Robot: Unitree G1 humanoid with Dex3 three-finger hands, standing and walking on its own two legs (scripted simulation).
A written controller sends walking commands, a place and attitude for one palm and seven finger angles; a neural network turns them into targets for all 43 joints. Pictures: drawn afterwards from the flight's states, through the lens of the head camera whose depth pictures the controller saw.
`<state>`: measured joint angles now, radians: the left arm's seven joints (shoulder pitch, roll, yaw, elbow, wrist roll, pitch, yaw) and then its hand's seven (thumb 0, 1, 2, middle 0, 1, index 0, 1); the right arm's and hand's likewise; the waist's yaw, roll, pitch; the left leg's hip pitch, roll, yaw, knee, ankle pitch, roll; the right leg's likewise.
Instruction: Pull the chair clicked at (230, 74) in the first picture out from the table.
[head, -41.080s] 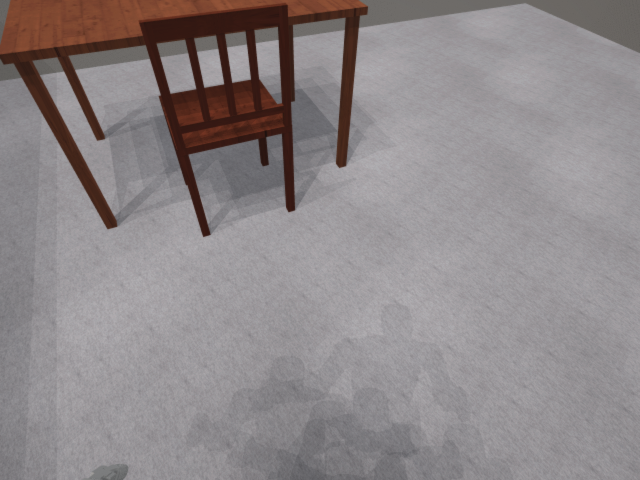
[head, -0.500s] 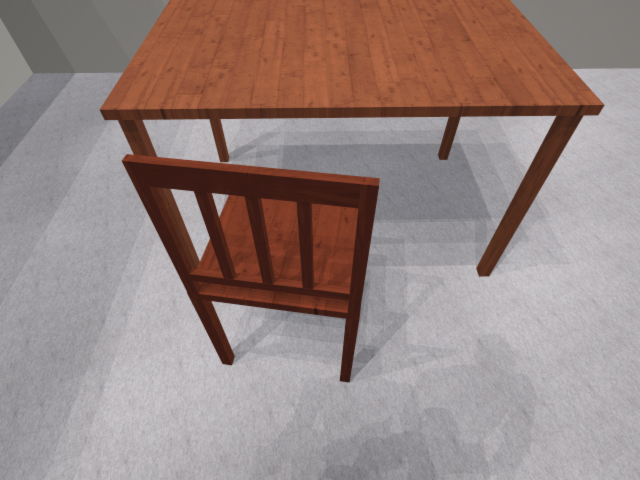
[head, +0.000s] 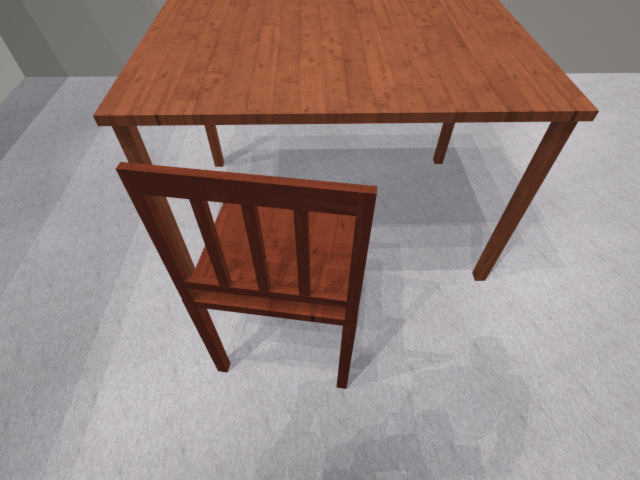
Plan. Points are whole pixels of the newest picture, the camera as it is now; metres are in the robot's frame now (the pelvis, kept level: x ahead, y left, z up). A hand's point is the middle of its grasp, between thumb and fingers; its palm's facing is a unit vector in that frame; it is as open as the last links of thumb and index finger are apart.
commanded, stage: look to check the result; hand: left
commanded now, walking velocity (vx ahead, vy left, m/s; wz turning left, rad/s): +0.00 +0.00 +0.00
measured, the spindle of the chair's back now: (257, 250) +0.53 +0.15 -0.12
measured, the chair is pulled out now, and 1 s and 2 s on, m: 0.17 0.17 0.17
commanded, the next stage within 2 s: walk to a spot facing it in 0.72 s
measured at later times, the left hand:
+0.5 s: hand out of the picture +0.01 +0.16 -0.18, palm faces +0.04 -0.98 -0.19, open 7.3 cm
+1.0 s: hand out of the picture +0.01 +0.17 -0.18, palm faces +0.02 -0.98 -0.18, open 7.3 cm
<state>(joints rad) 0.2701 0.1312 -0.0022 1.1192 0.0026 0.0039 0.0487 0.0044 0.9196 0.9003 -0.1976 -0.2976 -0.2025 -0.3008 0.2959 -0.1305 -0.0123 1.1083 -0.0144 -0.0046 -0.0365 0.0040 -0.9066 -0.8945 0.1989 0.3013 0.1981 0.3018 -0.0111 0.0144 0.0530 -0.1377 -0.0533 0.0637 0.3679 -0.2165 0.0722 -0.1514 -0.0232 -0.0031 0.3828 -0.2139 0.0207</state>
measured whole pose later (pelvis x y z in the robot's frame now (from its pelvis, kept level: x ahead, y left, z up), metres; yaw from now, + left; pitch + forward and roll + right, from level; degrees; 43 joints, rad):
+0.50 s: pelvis +0.01 +0.00 +0.00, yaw +0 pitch -1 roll +0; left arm 0.28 0.12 0.00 1.14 0.00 0.00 0.05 0.01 0.92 0.90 -0.20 -0.30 -0.20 -0.30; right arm 0.29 -0.12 -0.01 1.13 -0.01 -0.01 -0.05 0.00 -0.91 -0.89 0.20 0.30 0.20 0.30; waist -0.01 0.01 0.06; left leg -0.11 -0.06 0.06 0.37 -0.24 0.07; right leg -0.12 -0.02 0.00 0.38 -0.24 0.02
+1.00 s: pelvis +0.01 +0.01 +0.00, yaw -2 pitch -1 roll +0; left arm 0.27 0.11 0.02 1.12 0.00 0.03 0.04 0.00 0.91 0.90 -0.20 -0.30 -0.20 -0.30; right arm 0.28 -0.12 -0.02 1.11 -0.02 0.00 -0.06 0.00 -0.90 -0.89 0.20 0.30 0.20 0.30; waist 0.00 0.01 0.08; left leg -0.13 -0.05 0.10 0.40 -0.26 0.08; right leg -0.17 -0.02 0.04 0.44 -0.26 0.03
